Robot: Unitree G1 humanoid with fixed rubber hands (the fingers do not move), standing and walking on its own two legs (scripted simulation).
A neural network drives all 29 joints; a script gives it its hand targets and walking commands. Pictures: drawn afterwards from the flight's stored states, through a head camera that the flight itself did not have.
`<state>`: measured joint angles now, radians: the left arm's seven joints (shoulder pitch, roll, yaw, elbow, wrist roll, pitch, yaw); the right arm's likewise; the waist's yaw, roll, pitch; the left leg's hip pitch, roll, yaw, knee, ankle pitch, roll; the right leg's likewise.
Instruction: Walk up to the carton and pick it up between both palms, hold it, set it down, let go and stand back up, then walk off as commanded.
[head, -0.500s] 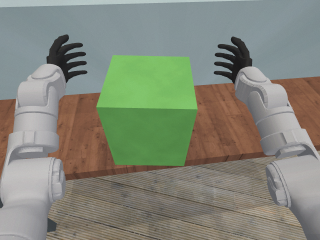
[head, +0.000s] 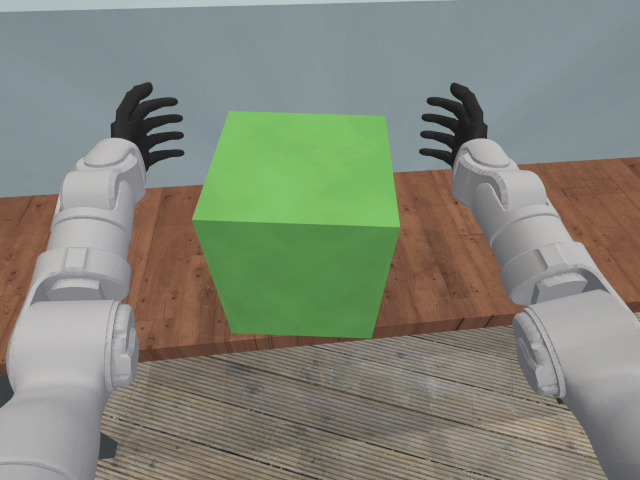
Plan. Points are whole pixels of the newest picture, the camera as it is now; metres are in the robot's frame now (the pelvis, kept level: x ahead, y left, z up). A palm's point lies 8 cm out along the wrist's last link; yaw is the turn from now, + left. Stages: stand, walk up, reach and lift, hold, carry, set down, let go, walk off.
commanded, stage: reach and lift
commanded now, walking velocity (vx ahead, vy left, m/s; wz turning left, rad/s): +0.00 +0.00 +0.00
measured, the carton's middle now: (304, 230) +0.42 +0.06 +0.06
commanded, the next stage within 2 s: none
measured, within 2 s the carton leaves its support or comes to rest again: neither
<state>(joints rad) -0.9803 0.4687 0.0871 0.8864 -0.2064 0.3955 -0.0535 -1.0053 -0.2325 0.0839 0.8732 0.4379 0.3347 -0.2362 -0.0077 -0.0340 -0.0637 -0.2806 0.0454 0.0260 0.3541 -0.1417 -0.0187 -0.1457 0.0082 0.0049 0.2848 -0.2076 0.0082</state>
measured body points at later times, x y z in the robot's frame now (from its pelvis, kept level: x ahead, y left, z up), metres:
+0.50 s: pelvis -0.01 +0.01 -0.01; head +0.01 +0.04 +0.44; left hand +0.44 +0.25 +0.12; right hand +0.44 -0.13 +0.13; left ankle +0.02 +0.13 -0.75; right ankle -0.04 -0.12 -0.75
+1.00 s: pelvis -0.01 +0.01 -0.01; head +0.03 +0.04 +0.44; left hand +0.45 +0.22 +0.11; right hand +0.45 -0.11 +0.12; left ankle +0.02 +0.13 -0.75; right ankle -0.04 -0.12 -0.75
